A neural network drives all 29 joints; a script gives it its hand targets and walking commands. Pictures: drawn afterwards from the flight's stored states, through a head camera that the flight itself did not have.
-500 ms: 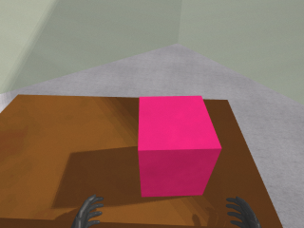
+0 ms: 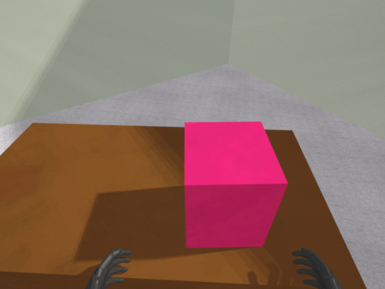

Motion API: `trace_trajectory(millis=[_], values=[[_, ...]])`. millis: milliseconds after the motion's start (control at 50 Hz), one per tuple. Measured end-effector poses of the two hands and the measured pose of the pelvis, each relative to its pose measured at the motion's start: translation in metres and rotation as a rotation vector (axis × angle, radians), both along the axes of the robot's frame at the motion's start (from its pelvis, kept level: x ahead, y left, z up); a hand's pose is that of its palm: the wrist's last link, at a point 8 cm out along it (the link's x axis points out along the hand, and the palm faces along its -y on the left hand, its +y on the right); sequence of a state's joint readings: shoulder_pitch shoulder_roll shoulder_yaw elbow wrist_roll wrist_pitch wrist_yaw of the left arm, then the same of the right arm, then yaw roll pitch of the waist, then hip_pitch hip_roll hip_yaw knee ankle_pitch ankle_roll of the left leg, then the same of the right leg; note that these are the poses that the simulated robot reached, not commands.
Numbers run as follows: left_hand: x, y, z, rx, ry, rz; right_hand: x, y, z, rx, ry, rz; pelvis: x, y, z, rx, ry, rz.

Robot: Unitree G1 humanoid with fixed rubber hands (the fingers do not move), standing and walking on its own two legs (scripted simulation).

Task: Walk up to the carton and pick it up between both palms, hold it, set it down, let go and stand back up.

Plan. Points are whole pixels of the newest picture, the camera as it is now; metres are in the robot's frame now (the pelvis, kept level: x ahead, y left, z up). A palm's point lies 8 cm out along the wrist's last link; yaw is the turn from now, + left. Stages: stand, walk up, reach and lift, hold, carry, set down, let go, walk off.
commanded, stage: stand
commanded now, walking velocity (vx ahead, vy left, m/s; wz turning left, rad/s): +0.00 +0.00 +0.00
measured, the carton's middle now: (223, 184) +0.41 -0.07 +0.00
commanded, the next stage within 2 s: none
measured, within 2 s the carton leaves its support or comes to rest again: neither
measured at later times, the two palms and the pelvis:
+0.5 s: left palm (93, 288) +0.19 +0.22 -0.05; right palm out of the picture +0.17 -0.25 -0.04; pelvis -0.01 +0.01 +0.00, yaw +1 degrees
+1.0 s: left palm (91, 288) +0.19 +0.22 -0.05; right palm out of the picture +0.17 -0.26 -0.04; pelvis -0.01 +0.00 +0.00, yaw +1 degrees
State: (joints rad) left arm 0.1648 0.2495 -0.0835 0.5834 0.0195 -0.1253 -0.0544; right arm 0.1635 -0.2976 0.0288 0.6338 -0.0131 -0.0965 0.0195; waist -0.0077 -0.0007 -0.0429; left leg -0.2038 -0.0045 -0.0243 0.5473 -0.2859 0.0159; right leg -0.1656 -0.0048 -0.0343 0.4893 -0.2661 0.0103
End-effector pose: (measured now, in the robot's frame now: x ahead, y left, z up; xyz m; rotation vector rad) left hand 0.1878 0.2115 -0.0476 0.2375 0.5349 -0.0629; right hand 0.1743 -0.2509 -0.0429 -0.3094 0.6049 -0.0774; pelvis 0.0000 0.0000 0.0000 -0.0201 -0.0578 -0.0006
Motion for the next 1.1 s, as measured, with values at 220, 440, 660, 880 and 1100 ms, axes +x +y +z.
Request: trace_trajectory(millis=[220,440,660,880,1100], values=[[0.000,0.005,0.000,0.000,-0.002,-0.016,-0.001,0.000,0.000,-0.013,0.006,0.001,-0.003,0.006,0.000,0.001,0.003,0.006],[0.000,0.007,0.000,0.003,-0.003,-0.020,-0.001,-0.001,0.001,-0.014,0.014,-0.003,-0.006,0.008,0.001,0.002,-0.005,0.010],[0.001,0.009,0.000,0.011,0.002,-0.018,-0.001,-0.002,0.001,-0.014,0.016,-0.006,-0.009,0.008,0.001,0.003,-0.006,0.013],[0.001,0.010,0.001,0.018,0.008,-0.014,-0.001,-0.003,0.001,-0.010,0.019,-0.003,-0.012,0.006,0.002,0.005,-0.003,0.013],[0.001,0.012,0.001,0.023,0.011,-0.002,-0.001,-0.005,0.001,-0.009,0.022,0.005,-0.014,0.003,0.003,0.006,0.000,0.014]])
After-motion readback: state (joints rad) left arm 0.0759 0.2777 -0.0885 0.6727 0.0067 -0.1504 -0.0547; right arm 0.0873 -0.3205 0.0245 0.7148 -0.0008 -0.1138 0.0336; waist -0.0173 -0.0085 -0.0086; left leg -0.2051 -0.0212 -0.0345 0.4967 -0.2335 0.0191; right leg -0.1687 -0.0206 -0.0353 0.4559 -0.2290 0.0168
